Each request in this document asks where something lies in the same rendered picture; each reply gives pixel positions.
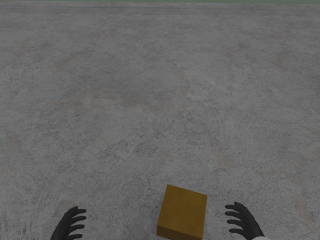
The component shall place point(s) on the carton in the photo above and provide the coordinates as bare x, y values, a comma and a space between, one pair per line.
182, 214

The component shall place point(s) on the right robot hand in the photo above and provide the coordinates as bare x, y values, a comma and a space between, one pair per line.
250, 228

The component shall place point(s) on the left robot hand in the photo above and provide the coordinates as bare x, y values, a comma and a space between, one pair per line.
64, 227

